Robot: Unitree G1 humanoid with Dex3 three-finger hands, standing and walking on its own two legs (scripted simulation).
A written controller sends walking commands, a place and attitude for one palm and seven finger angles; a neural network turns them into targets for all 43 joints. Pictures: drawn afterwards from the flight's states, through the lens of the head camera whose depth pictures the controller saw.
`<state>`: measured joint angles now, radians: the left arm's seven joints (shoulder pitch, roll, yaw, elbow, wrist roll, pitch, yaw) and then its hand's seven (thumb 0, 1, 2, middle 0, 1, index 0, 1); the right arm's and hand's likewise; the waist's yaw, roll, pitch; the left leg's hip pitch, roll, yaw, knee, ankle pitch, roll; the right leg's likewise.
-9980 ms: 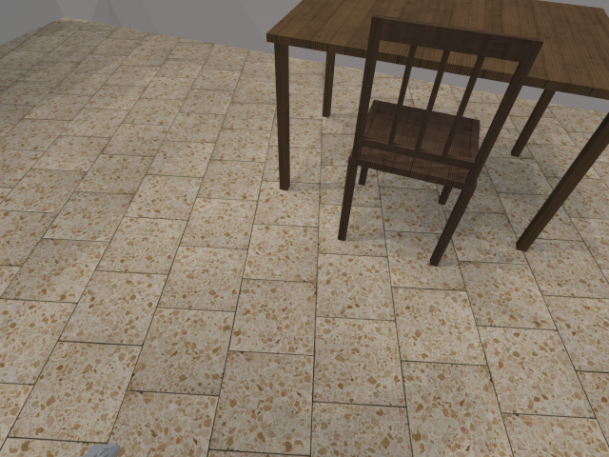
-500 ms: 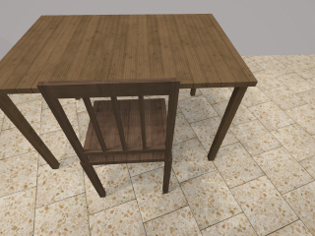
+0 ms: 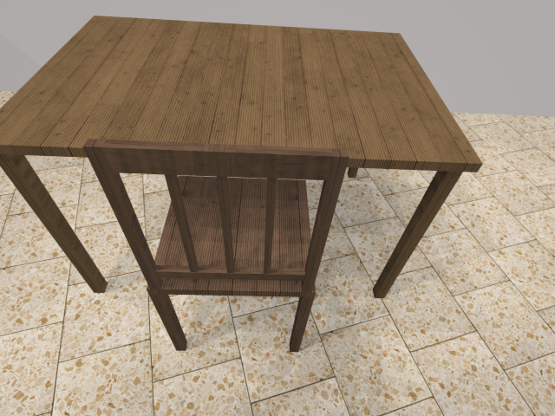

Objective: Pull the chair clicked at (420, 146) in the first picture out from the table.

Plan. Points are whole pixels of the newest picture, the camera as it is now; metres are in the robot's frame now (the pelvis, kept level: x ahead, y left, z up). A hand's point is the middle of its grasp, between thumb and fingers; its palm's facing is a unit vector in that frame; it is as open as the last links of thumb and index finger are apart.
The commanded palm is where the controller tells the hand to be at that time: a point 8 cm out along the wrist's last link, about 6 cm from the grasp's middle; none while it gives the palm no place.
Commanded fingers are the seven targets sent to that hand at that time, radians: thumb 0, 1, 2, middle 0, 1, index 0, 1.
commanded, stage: come to a stop and stand still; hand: left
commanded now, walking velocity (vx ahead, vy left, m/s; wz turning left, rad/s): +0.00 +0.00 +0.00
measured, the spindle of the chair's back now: (227, 229) +0.47 +0.13 -0.07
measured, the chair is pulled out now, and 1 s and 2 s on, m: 0.00 0.00 0.00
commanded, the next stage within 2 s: look again from close up in 1.30 s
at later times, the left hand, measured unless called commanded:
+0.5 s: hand out of the picture +0.05 +0.17 -0.17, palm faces +0.14 -0.96 -0.23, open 7.3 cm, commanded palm none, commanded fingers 0.00 0.90 0.90 -0.20 -0.30 -0.20 -0.30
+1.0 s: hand out of the picture -0.04 +0.14 -0.17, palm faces +0.09 -0.98 -0.18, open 7.4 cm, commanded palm none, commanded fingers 0.00 0.90 0.90 -0.20 -0.30 -0.20 -0.30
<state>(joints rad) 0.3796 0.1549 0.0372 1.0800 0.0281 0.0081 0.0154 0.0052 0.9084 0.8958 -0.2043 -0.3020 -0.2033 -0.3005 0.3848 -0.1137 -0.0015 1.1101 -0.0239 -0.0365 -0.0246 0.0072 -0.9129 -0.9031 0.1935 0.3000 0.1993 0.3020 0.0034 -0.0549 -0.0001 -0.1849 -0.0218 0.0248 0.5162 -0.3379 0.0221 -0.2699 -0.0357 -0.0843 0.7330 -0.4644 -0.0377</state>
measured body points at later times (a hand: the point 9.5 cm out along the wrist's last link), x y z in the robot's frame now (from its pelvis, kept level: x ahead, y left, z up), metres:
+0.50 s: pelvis +0.02 -0.02 +0.00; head +0.04 -0.02 +0.45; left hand +0.04 +0.22 -0.15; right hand +0.11 -0.25 -0.15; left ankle +0.02 +0.10 -0.73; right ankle +0.05 -0.11 -0.73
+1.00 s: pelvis +0.03 -0.01 +0.01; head +0.04 -0.01 +0.46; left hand -0.04 +0.20 -0.15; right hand +0.03 -0.23 -0.16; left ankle +0.02 +0.10 -0.73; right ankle +0.05 -0.11 -0.73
